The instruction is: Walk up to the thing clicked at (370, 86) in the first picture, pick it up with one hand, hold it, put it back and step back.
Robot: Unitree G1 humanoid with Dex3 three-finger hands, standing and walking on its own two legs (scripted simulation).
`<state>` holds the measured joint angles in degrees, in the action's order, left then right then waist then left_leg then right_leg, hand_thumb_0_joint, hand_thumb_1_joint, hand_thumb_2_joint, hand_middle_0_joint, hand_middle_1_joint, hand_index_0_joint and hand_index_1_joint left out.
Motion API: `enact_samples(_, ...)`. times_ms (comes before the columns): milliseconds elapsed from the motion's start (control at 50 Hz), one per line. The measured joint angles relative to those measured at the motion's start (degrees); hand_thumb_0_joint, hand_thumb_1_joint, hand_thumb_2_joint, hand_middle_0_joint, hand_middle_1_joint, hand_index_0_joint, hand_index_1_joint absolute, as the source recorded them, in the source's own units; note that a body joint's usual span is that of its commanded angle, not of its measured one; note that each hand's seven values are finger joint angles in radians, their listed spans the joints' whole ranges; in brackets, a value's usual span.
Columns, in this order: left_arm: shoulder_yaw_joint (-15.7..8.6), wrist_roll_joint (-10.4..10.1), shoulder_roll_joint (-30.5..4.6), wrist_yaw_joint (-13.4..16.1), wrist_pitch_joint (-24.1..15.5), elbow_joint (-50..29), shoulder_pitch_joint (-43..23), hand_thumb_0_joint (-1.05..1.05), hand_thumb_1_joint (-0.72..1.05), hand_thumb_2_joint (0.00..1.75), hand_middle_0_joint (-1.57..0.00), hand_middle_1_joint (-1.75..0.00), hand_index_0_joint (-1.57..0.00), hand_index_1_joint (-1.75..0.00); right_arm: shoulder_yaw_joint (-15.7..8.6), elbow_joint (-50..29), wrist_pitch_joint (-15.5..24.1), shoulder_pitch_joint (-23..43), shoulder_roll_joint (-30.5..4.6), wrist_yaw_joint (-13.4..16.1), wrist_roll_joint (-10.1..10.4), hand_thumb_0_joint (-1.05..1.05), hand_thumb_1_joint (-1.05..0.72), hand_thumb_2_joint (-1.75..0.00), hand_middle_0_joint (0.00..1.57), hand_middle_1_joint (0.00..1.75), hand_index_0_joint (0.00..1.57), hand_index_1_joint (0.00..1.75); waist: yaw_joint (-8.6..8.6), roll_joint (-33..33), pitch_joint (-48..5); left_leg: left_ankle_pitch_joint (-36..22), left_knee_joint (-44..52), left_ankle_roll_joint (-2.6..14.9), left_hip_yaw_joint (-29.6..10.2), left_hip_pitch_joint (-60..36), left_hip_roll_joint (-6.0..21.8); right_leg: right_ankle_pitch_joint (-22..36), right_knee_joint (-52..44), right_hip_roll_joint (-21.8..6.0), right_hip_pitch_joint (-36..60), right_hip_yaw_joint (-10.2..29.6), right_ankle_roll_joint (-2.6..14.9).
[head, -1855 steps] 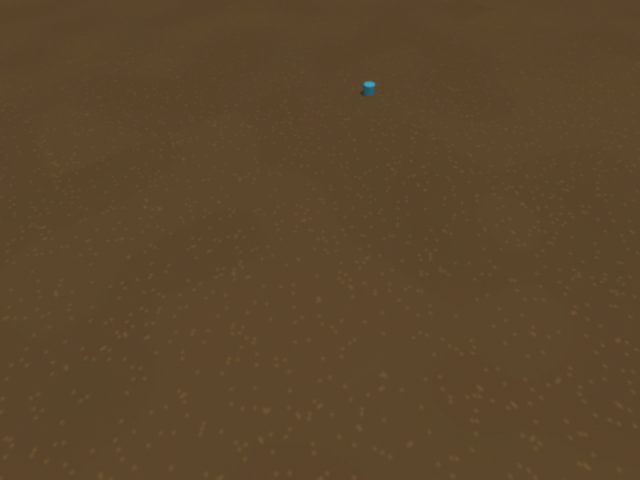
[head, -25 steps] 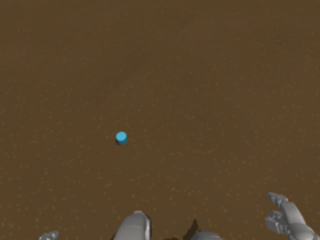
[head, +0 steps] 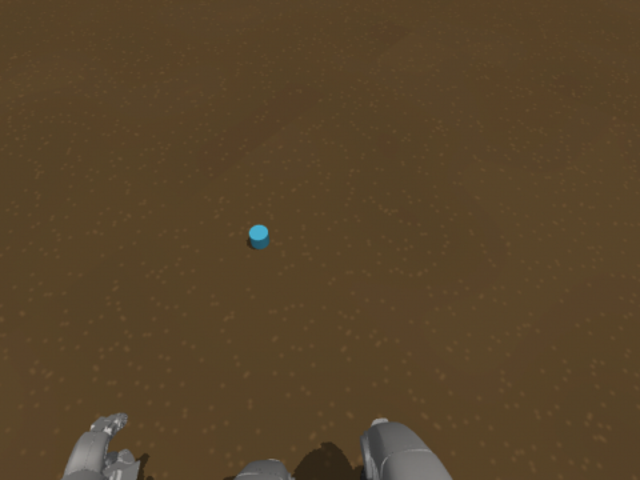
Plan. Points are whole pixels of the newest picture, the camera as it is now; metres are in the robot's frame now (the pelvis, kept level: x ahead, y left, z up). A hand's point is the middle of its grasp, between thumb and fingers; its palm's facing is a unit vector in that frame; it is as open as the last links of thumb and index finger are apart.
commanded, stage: step back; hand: left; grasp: from above
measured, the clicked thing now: (259, 237) +0.91 +0.20 -0.73
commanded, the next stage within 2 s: stand in 1.44 s
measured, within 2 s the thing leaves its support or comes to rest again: neither
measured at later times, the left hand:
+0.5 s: hand out of the picture -0.06 +0.27 -0.13, palm faces -0.03 -0.91 -0.42, open 7.4 cm
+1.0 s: hand out of the picture -0.04 +0.25 -0.14, palm faces +0.00 -0.94 -0.35, open 7.4 cm
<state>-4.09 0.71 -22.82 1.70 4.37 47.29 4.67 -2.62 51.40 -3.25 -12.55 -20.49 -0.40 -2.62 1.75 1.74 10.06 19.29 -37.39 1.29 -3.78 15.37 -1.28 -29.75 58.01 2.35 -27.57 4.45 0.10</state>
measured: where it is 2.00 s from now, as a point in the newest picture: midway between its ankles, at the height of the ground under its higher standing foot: outside the picture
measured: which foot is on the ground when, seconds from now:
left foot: down 0.00-0.28, up 0.30-0.52, down 0.54-0.84, up 0.86-1.00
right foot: up 0.00-0.22, down 0.24-1.00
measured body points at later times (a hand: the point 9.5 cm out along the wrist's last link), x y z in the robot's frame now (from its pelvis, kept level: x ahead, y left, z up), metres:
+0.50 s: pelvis -0.13 +0.00 +0.00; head -0.11 -0.02 +0.45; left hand -0.06 +0.32 -0.10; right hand -0.07 -0.32 -0.13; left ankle -0.14 +0.14 -0.71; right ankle -0.13 -0.12 -0.73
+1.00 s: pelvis -0.12 -0.01 +0.01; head -0.12 -0.01 +0.46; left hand -0.04 +0.30 -0.11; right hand -0.07 -0.33 -0.11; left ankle -0.11 +0.12 -0.70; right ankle -0.12 -0.13 -0.73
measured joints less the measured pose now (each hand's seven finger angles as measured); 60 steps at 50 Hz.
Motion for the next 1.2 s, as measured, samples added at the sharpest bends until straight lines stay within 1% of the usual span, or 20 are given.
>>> enact_samples(40,0.1,-0.5,0.0,-0.3,-0.1,0.3,1.0,0.01,0.91,0.90,-0.21,-0.30,-0.20,-0.30,0.3,-0.6,0.1,0.6,0.3,0.4,-0.2,0.01,-0.90,-0.90,0.21,0.30,0.20,0.30,-0.46,-0.1,-1.3,-2.2,2.2,-0.14,0.2,0.7,0.9,-0.1,7.1,2.7,-0.2,1.5,0.45)
enact_samples(100,0.1,-0.5,0.2,-0.5,-0.8,0.4,2.1,0.01,0.91,0.90,-0.21,-0.30,-0.20,-0.30,0.4,-1.8,0.4,2.5,0.1,0.6,0.1,0.01,-0.90,-0.90,0.21,0.30,0.20,0.30,-1.51,-0.2,-1.8,-4.6,3.5,-0.29,1.1,2.5,1.6,0.0,8.3,3.4,2.6,1.8,-0.14)
enact_samples(180,0.5,0.0,0.4,-0.5,-1.8,1.1,3.5,0.01,0.91,0.90,-0.21,-0.30,-0.20,-0.30,0.2,-3.8,0.7,6.3,-0.8,0.8,0.5,0.01,-0.90,-0.90,0.21,0.30,0.20,0.30,-2.82,-0.7,-0.7,-6.4,2.4,-0.43,3.0,5.6,2.2,0.3,-5.8,0.7,9.8,-0.2,-1.35)
enact_samples(220,0.7,0.3,0.4,-0.7,-2.5,2.2,4.4,0.01,0.91,0.90,-0.21,-0.30,-0.20,-0.30,0.2,-4.4,0.7,8.0,-1.2,0.7,0.7,0.01,-0.90,-0.90,0.21,0.30,0.20,0.30,-3.31,-1.0,-0.6,-6.5,0.4,-0.91,4.2,7.6,2.7,3.3,-16.4,-0.7,13.9,-1.4,-1.19)
enact_samples(280,0.9,1.3,2.6,-0.9,-3.2,5.3,4.5,0.01,0.91,0.90,-0.21,-0.30,-0.20,-0.30,-0.2,-3.5,0.2,9.4,-2.6,0.7,1.4,0.01,-0.90,-0.90,0.21,0.30,0.20,0.30,-2.42,-6.6,0.6,-6.0,-3.0,-0.87,1.2,9.2,5.3,8.3,-23.6,2.3,17.6,-4.4,0.63)
enact_samples(320,1.2,1.8,2.8,-1.6,-3.3,5.6,6.4,0.01,0.91,0.90,-0.21,-0.30,-0.20,-0.30,-0.3,-2.1,-0.5,7.9,-1.9,0.9,1.5,0.01,-0.90,-0.90,0.21,0.30,0.20,0.30,-3.53,-6.0,-1.8,2.7,-7.2,-1.03,-0.9,10.4,2.4,8.6,-22.5,1.5,16.1,-3.9,1.41)
enact_samples(360,1.1,1.9,2.4,-1.6,-3.0,6.1,8.1,0.01,0.91,0.90,-0.21,-0.30,-0.20,-0.30,0.0,-0.7,-0.7,6.3,-1.1,0.7,1.8,0.01,-0.91,-0.90,0.21,0.30,0.20,0.30,-4.92,-3.8,-3.5,6.7,-13.7,-1.29,-1.8,10.5,-0.7,9.2,-22.3,-0.4,15.2,-2.0,1.64)
enact_samples(440,0.6,2.1,2.4,-1.6,-3.4,6.5,8.7,0.01,0.90,0.90,-0.21,-0.30,-0.20,-0.30,0.0,1.2,0.4,2.8,-1.7,0.5,2.0,0.01,-0.91,-0.90,0.21,0.30,0.20,0.30,-4.23,-3.4,-5.6,6.3,-16.2,-1.69,-3.7,7.4,-2.5,11.1,-23.8,-2.2,13.9,-2.7,1.00)
enact_samples(520,0.3,2.5,2.0,-2.2,-4.0,5.3,7.4,0.01,0.90,0.90,-0.21,-0.30,-0.20,-0.30,-0.2,3.7,1.4,-0.1,-2.2,0.4,1.4,0.01,-0.91,-0.90,0.21,0.30,0.20,0.30,-3.64,-4.0,-6.0,7.9,-3.1,-2.34,-1.1,0.2,-0.1,11.4,-23.1,-3.0,12.3,-5.2,0.41)
enact_samples(580,0.1,2.0,0.4,-2.4,-3.5,4.9,6.4,0.01,0.90,0.90,-0.21,-0.30,-0.20,-0.30,-0.5,5.8,2.6,-0.4,-0.1,0.5,0.7,0.01,-0.91,-0.90,0.21,0.30,0.20,0.30,-4.36,0.2,-4.3,-1.7,6.1,-1.21,1.8,-4.5,-2.3,10.6,-20.3,-5.7,11.6,-3.7,-0.03)
enact_samples(660,0.5,1.2,-0.1,-2.9,-2.7,7.4,7.3,0.01,0.91,0.90,-0.21,-0.30,-0.20,-0.30,-0.1,5.7,4.0,-1.7,1.4,-0.1,0.2,0.01,-0.90,-0.90,0.21,0.30,0.20,0.30,-2.59,0.6,-6.6,-2.1,7.4,0.18,1.3,-4.9,-1.0,2.8,-14.7,-3.5,9.7,-3.4,0.70)
enact_samples(720,0.4,0.8,-0.6,-3.4,-3.2,8.0,7.4,0.01,0.91,0.90,-0.21,-0.30,-0.20,-0.30,0.1,5.4,4.8,-1.8,1.9,-0.1,0.0,0.01,-0.90,-0.90,0.21,0.30,0.20,0.30,-2.34,1.1,-7.2,-2.7,8.6,-0.66,1.7,-5.6,0.0,4.0,-15.4,-3.6,9.5,-3.5,1.08)
enact_samples(800,0.2,0.9,-0.4,-3.6,-4.0,8.9,6.4,0.01,0.91,0.90,-0.21,-0.30,-0.20,-0.30,-0.3,4.8,4.6,-1.1,1.2,-0.3,0.2,0.01,-0.90,-0.90,0.21,0.30,0.20,0.30,-1.62,0.6,-6.9,-1.6,7.0,-1.60,1.8,-5.1,1.0,7.0,-23.3,-3.7,12.2,-4.5,1.01)
enact_samples(840,0.2,1.2,0.6,-3.2,-4.8,9.4,5.6,0.01,0.91,0.90,-0.21,-0.30,-0.20,-0.30,-0.5,4.8,3.9,-0.6,0.2,-0.1,0.7,0.01,-0.90,-0.90,0.21,0.30,0.20,0.30,-1.47,-1.5,-6.3,0.3,3.9,-2.23,0.9,-4.3,2.6,15.1,-27.2,-2.3,14.1,-5.6,0.56)
enact_samples(900,0.4,1.8,1.9,-3.0,-5.8,9.2,5.4,0.01,0.91,0.90,-0.21,-0.30,-0.20,-0.30,-0.7,5.3,3.0,-0.6,-0.6,0.5,1.1,0.01,-0.90,-0.90,0.21,0.30,0.20,0.30,-1.88,-3.4,-7.1,7.3,-5.2,-1.44,-1.3,-0.4,2.1,14.6,-26.7,-1.4,14.4,-7.1,0.78)
enact_samples(960,0.5,1.7,2.5,-3.0,-5.9,8.8,5.7,0.01,0.91,0.90,-0.21,-0.30,-0.20,-0.30,-0.6,5.7,3.4,-0.7,-1.0,0.4,1.2,0.01,-0.91,-0.90,0.21,0.30,0.20,0.30,-2.88,-2.5,-7.4,10.2,-10.0,-1.27,0.6,2.6,0.8,13.7,-27.0,-2.8,15.2,-6.8,1.23)
enact_samples(1040,1.0,1.4,2.6,-2.9,-5.9,9.2,5.6,0.01,0.90,0.90,-0.21,-0.30,-0.20,-0.30,-0.7,6.0,4.4,-0.2,-1.6,0.1,1.1,0.01,-0.91,-0.90,0.21,0.30,0.20,0.30,-3.33,-2.4,-7.0,5.2,-2.5,-1.38,2.3,2.7,2.1,13.0,-27.2,-3.8,15.9,-6.9,-0.05)
enact_samples(1100,1.5,0.7,1.9,-2.8,-5.0,9.7,4.9,0.01,0.90,0.90,-0.21,-0.30,-0.20,-0.30,-0.9,6.7,4.9,0.8,-1.1,0.5,0.8,0.01,-0.91,-0.90,0.21,0.30,0.20,0.30,-3.21,-1.2,-5.9,-5.9,4.9,-1.59,3.4,0.1,1.6,10.5,-23.6,-5.1,15.3,-6.4,-1.16)
enact_samples(1160,1.8,-0.2,1.3,-2.5,-3.8,10.7,4.4,0.01,0.91,0.90,-0.21,-0.30,-0.20,-0.30,-0.1,7.5,4.7,1.9,0.4,0.7,0.6,0.01,-0.91,-0.90,0.21,0.30,0.20,0.30,-3.33,0.2,-6.3,-4.4,4.8,-1.15,4.5,-0.1,1.2,8.7,-23.2,-5.1,15.1,-4.8,-0.56)
enact_samples(1200,2.0,-0.2,1.0,-2.5,-3.8,11.4,3.8,0.01,0.91,0.90,-0.21,-0.30,-0.20,-0.30,0.4,8.0,4.4,3.0,1.2,0.5,0.6,0.01,-0.91,-0.90,0.21,0.30,0.20,0.30,-3.19,0.0,-6.4,-3.6,4.7,-1.16,4.3,-0.2,1.9,10.9,-25.7,-4.3,16.2,-4.9,-0.54)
